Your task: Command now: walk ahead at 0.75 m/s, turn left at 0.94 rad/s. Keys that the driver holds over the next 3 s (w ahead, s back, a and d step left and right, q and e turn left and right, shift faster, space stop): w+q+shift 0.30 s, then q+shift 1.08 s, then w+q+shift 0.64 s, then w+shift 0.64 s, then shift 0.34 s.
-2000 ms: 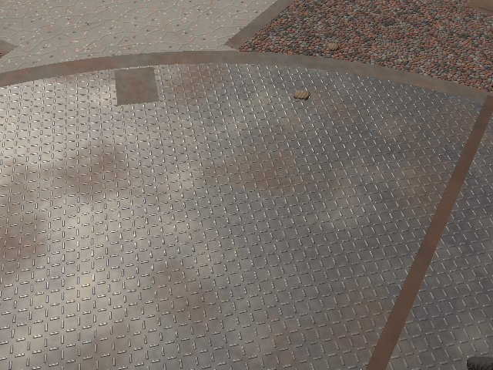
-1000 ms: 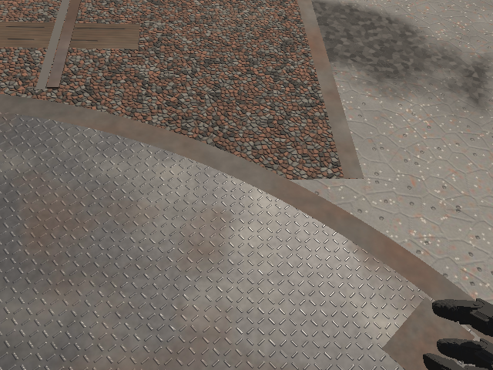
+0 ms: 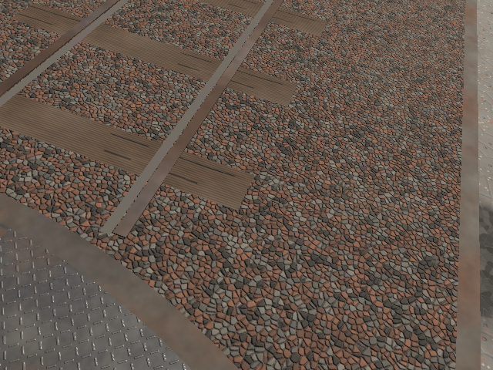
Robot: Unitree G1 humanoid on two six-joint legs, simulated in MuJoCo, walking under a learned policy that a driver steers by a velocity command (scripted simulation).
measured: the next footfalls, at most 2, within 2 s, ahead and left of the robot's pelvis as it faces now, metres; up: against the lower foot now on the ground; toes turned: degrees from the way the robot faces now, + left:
right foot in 0.38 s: +0.52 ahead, -0.06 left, +0.00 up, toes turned +27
left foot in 0.78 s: +0.53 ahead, +0.27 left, +0.00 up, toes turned +45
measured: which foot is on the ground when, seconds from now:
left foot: down 0.00-0.40, up 0.42-0.76, down 0.78-1.00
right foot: up 0.00-0.36, down 0.38-0.76, up 0.78-1.00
